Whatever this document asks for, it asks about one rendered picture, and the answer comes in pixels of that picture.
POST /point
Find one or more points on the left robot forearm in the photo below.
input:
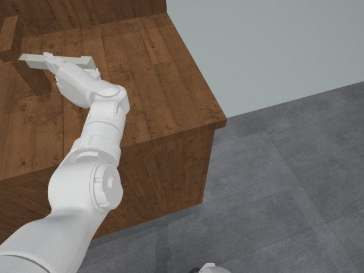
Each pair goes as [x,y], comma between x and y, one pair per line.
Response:
[104,125]

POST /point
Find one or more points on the right robot shin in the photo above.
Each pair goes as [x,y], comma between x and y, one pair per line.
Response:
[208,265]

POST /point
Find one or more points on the left robot hand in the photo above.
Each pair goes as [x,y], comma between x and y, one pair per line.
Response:
[72,81]

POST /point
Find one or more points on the left robot upper arm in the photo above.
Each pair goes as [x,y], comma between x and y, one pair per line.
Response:
[80,195]

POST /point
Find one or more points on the tap lever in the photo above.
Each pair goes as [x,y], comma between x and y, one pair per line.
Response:
[38,62]

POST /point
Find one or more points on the counter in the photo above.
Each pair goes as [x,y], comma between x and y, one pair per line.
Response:
[169,129]

